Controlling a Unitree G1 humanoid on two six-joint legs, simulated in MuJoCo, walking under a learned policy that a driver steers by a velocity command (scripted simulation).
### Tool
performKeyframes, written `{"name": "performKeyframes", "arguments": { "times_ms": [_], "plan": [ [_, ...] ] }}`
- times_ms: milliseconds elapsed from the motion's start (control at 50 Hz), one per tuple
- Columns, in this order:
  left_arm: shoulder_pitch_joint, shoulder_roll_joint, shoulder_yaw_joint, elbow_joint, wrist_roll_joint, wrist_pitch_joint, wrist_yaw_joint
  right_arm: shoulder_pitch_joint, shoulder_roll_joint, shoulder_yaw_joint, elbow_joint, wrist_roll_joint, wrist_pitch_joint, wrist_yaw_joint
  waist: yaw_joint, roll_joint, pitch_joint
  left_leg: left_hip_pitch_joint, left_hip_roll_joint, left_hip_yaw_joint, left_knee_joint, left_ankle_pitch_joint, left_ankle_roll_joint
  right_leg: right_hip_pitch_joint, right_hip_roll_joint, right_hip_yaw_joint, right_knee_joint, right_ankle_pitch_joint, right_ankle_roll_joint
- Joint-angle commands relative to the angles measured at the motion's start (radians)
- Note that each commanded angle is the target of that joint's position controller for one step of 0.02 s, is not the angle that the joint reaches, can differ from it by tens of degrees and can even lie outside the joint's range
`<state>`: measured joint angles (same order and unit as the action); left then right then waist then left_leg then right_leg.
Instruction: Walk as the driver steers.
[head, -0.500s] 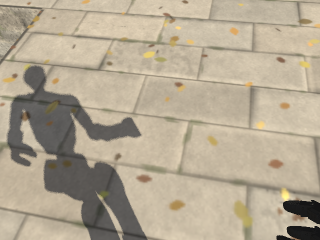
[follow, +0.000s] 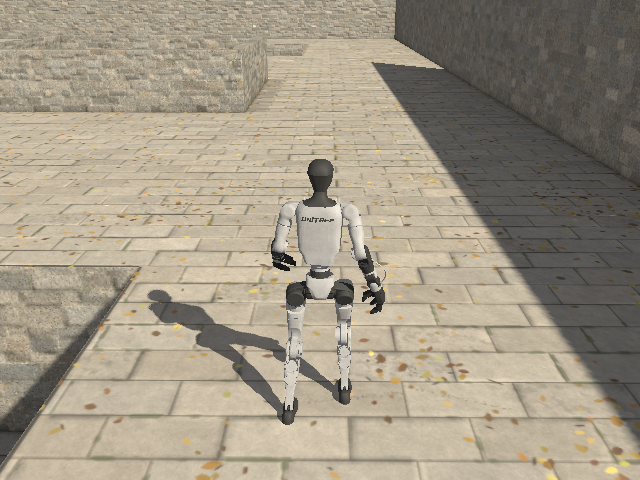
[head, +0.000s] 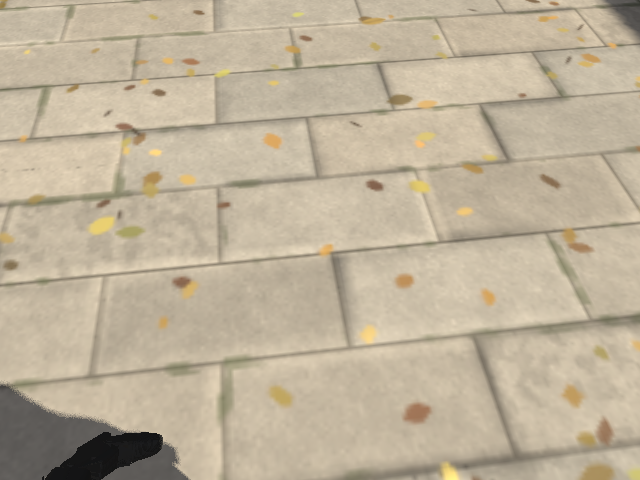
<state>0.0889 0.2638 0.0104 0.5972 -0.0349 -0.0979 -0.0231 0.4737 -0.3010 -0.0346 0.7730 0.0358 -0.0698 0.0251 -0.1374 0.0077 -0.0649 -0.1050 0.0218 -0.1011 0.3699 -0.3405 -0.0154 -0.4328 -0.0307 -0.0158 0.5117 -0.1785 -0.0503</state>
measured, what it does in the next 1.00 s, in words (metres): walks ahead, turning right: right foot, then left foot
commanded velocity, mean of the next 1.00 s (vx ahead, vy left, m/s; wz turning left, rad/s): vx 0.70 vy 0.00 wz -0.37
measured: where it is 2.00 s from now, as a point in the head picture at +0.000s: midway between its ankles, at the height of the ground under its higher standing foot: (452, 184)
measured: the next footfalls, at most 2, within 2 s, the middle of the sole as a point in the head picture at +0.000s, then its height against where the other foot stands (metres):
right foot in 0.02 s outside the picture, level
left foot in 0.46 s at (266, 456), level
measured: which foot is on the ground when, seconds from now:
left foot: down 0.00-0.04, up 0.06-0.44, down 0.46-1.00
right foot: up 0.00-0.00, down 0.02-0.46, up 0.48-0.98, down 1.00-1.00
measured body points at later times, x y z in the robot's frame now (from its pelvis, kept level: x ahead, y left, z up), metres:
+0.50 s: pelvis +0.37 -0.03 -0.04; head +0.42 -0.04 +0.41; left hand +0.27 +0.22 -0.16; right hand +0.65 -0.22 -0.10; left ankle +0.55 +0.06 -0.74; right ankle +0.09 -0.14 -0.69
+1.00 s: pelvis +0.61 -0.14 -0.02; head +0.59 -0.19 +0.43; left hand +0.82 +0.12 -0.08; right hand +0.66 -0.45 -0.15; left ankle +0.55 +0.07 -0.74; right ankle +0.62 -0.25 -0.74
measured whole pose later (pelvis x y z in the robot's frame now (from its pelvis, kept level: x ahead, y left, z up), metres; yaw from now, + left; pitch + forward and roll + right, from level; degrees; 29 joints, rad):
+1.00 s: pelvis +0.61 -0.14 -0.02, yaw -21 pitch +0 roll +5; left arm 0.26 0.32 0.09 0.71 -0.05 0.03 -0.02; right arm 0.15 -0.34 -0.10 0.82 0.03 -0.03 0.03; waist 0.04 0.03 -0.01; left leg 0.05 0.13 0.38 0.41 -0.37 -0.09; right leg -0.45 -0.16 -0.09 0.79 -0.30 -0.11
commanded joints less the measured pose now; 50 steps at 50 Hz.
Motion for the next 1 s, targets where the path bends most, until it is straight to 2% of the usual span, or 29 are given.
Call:
{"name": "performKeyframes", "arguments": {
  "times_ms": [20,40,60,80,120,140,180,240,300,340,380,420,440,460,480,500,520,540,560,580,620,660,700,740,820,940,960,980,1000],
  "plan": [
    [0.260,0.167,0.072,0.003,0.003,-0.017,0.016,-0.112,-0.110,-0.011,-0.079,-0.014,-0.017,0.001,0.251,0.068,-0.049,-0.330,0.108,-0.060,0.198,0.252,0.133,0.532,-0.040,0.055,-0.044,-0.065,-0.071],
    [0.454,0.292,0.108,0.040,0.032,-0.001,0.023,-0.129,-0.034,0.015,-0.137,-0.014,-0.046,-0.002,0.319,-0.205,-0.179,-0.699,-0.001,0.090,0.629,0.132,0.057,0.888,-0.285,0.473,-0.127,-0.376,-0.180],
    [0.509,0.283,0.107,0.058,0.025,-0.004,0.011,-0.150,-0.048,0.013,-0.167,0.003,-0.072,-0.014,0.318,-0.269,-0.188,-0.907,-0.021,0.022,0.854,-0.120,0.058,0.890,-0.356,0.776,-0.237,-0.614,-0.256],
    [0.465,0.213,0.082,0.061,0.026,-0.008,0.009,-0.216,-0.094,-0.002,-0.172,0.022,-0.079,-0.012,0.298,-0.185,-0.050,-1.017,0.035,0.006,0.961,-0.063,0.068,0.810,-0.344,0.712,-0.246,-0.598,-0.244],
    [0.381,0.143,0.057,0.054,0.036,0.000,0.000,-0.237,-0.072,0.005,-0.158,-0.010,-0.071,-0.003,0.231,-0.100,0.045,-0.962,0.090,0.030,0.923,0.047,0.063,0.611,-0.267,0.520,-0.275,-0.437,-0.225],
    [0.336,0.117,0.048,0.053,0.040,0.000,-0.005,-0.245,-0.063,0.004,-0.157,-0.020,-0.061,0.000,0.190,-0.103,0.098,-0.905,0.114,0.025,0.872,0.092,0.055,0.488,-0.230,0.455,-0.307,-0.366,-0.215],
    [0.289,0.076,0.038,0.067,0.039,-0.006,-0.010,-0.255,-0.034,0.008,-0.156,-0.015,-0.036,0.007,0.134,-0.109,0.153,-0.846,0.128,0.031,0.817,0.164,0.036,0.344,-0.181,0.362,-0.359,-0.253,-0.199],
    [0.295,0.094,0.043,0.099,0.036,-0.020,0.002,-0.336,-0.033,0.011,-0.172,-0.030,-0.028,0.007,0.131,-0.070,0.186,-0.812,0.108,0.057,0.653,0.352,0.010,0.273,-0.140,0.226,-0.400,-0.011,-0.180],
    [0.376,0.105,0.040,0.153,0.025,-0.028,0.020,-0.496,-0.004,0.025,-0.208,-0.025,-0.047,0.026,0.183,-0.047,0.205,-0.632,0.063,0.118,0.405,0.556,0.027,0.226,-0.121,0.124,-0.473,0.124,-0.144],
    [0.430,0.113,0.036,0.192,0.015,-0.016,0.028,-0.584,0.010,0.027,-0.229,-0.024,-0.063,0.047,0.210,-0.026,0.239,-0.533,0.012,0.154,0.218,0.627,0.048,0.270,-0.108,0.072,-0.458,0.269,-0.114],
    [0.479,0.142,0.039,0.229,0.014,0.007,0.033,-0.637,0.000,0.018,-0.252,-0.026,-0.073,0.068,0.222,-0.067,0.218,-0.485,-0.043,0.181,0.123,0.616,0.069,0.394,-0.128,0.062,-0.381,0.475,-0.085],
    [0.492,0.173,0.044,0.250,0.028,0.025,0.041,-0.570,-0.049,-0.008,-0.244,-0.033,-0.069,0.066,0.173,-0.148,0.125,-0.390,-0.111,0.205,0.122,0.507,0.104,0.532,-0.150,0.076,-0.223,0.849,-0.051],
    [0.481,0.187,0.047,0.254,0.039,0.035,0.045,-0.451,-0.083,-0.024,-0.215,-0.033,-0.064,0.057,0.102,-0.190,0.043,-0.262,-0.132,0.206,0.134,0.471,0.130,0.559,-0.147,0.076,-0.069,1.016,-0.031],
    [0.433,0.197,0.047,0.250,0.042,0.045,0.043,-0.271,-0.101,-0.034,-0.175,-0.038,-0.058,0.041,-0.014,-0.209,-0.044,-0.030,-0.069,0.156,0.089,0.606,0.159,0.470,-0.125,0.065,0.171,1.036,0.010],
    [0.420,0.128,0.031,0.208,0.067,0.040,0.044,-0.091,-0.174,-0.043,-0.136,-0.072,-0.048,0.021,-0.057,-0.102,-0.238,0.381,0.153,-0.041,0.252,0.995,0.206,0.196,-0.062,0.080,0.499,0.637,0.036],
    [0.689,-0.034,-0.016,0.253,0.043,0.035,0.026,-0.075,-0.190,-0.040,-0.115,-0.099,-0.056,0.032,0.072,0.258,-0.509,0.785,0.532,-0.506,0.294,1.268,0.460,-0.162,0.124,0.182,1.010,-0.494,0.092],
    [0.609,0.149,0.026,0.279,0.022,0.030,0.017,-0.064,-0.120,-0.040,-0.149,-0.078,-0.034,0.021,-0.016,0.084,-0.640,0.709,0.448,-0.475,0.227,1.087,0.407,-0.132,0.071,0.287,1.039,-0.458,0.089],
    [0.407,0.198,0.052,0.183,-0.010,0.036,0.026,-0.184,-0.102,-0.030,-0.163,-0.069,-0.022,0.006,0.009,0.116,-0.428,0.529,0.398,-0.286,0.171,1.071,0.351,-0.195,0.011,0.210,0.974,-0.403,0.097],
    [0.339,0.180,0.051,0.157,-0.003,0.042,0.041,-0.251,-0.075,-0.025,-0.141,-0.052,-0.016,-0.005,0.053,0.033,-0.261,0.329,0.341,-0.185,0.110,1.027,0.315,-0.218,-0.025,0.151,0.887,-0.355,0.106],
    [0.331,0.157,0.058,0.160,0.002,0.058,0.049,-0.290,-0.049,-0.018,-0.132,-0.051,-0.014,-0.012,0.095,0.030,-0.144,0.161,0.315,-0.111,0.059,0.967,0.303,-0.203,-0.041,0.124,0.858,-0.336,0.116],
    [0.416,0.073,0.055,0.168,-0.003,0.108,0.057,-0.389,-0.041,-0.020,-0.129,-0.070,-0.016,-0.009,0.187,0.082,-0.052,-0.139,0.292,0.016,-0.063,0.803,0.295,-0.046,-0.074,0.098,0.796,-0.324,0.131],
    [0.390,0.031,0.049,0.141,0.002,0.132,0.060,-0.444,-0.068,-0.036,-0.118,-0.058,-0.022,-0.002,0.206,0.104,-0.007,-0.270,0.300,0.066,-0.187,0.365,0.285,-0.034,-0.126,0.072,0.682,-0.252,0.119],
    [0.321,0.068,0.063,0.103,0.018,0.131,0.049,-0.444,-0.116,-0.059,-0.093,-0.040,-0.028,-0.013,0.201,0.130,-0.006,-0.257,0.310,0.070,-0.262,0.072,0.269,-0.059,-0.155,0.073,0.599,-0.110,0.089],
    [0.273,0.095,0.076,0.093,0.016,0.123,0.036,-0.448,-0.133,-0.071,-0.079,-0.032,-0.030,-0.026,0.200,0.103,-0.002,-0.199,0.304,0.111,-0.284,-0.013,0.243,-0.077,-0.159,0.069,0.520,0.000,0.060],
    [0.181,0.119,0.091,0.081,0.002,0.119,0.016,-0.424,-0.165,-0.088,-0.054,-0.023,-0.017,-0.024,0.188,0.062,0.061,-0.028,0.315,0.170,-0.305,-0.095,0.198,-0.153,-0.150,0.023,0.393,0.038,0.019],
    [0.116,0.120,0.091,0.050,-0.019,0.133,-0.001,-0.398,-0.179,-0.099,-0.021,-0.008,0.018,0.005,0.178,0.062,0.175,0.167,0.341,0.269,-0.236,-0.130,0.136,-0.222,-0.163,-0.063,0.345,-0.154,-0.037],
    [0.153,0.125,0.094,0.058,-0.021,0.134,-0.001,-0.417,-0.175,-0.097,-0.022,-0.006,0.026,0.009,0.200,0.050,0.172,0.152,0.325,0.309,-0.178,-0.089,0.125,-0.157,-0.143,-0.099,0.321,-0.171,-0.053],
    [0.262,0.136,0.105,0.094,-0.018,0.132,0.002,-0.472,-0.162,-0.091,-0.030,-0.001,0.032,0.009,0.267,0.019,0.148,0.087,0.276,0.384,-0.028,0.068,0.102,0.001,-0.084,-0.168,0.246,-0.129,-0.076],
    [0.466,0.198,0.143,0.172,-0.009,0.126,0.006,-0.504,-0.127,-0.079,-0.042,-0.004,0.036,0.006,0.356,-0.087,0.080,-0.020,0.198,0.442,0.313,0.374,0.079,0.250,0.035,-0.225,0.181,-0.116,-0.110]
  ]
}}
